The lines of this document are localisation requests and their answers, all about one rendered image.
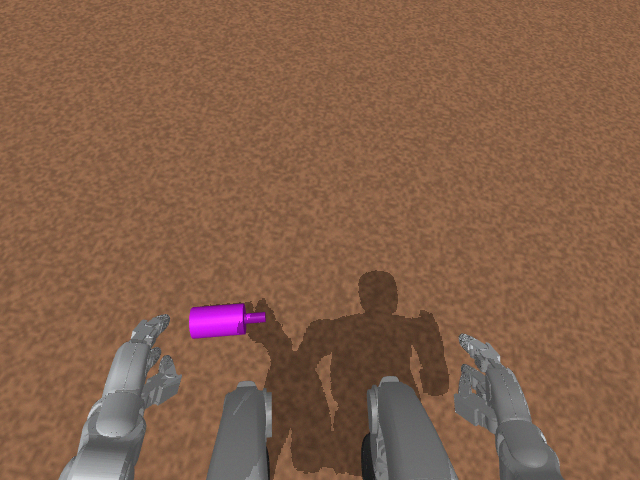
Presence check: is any left robot hand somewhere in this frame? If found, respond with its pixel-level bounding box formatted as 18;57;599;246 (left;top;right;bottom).
102;314;182;409

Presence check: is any bottle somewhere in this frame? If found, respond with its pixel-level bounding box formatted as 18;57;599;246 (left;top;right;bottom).
189;303;266;339

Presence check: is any left robot arm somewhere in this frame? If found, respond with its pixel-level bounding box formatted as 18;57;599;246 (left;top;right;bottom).
58;392;146;480

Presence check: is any right robot arm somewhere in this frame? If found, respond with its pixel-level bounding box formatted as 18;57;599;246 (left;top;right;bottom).
495;420;565;480

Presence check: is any right robot hand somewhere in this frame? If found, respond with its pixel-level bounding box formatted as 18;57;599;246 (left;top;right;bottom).
454;333;532;434

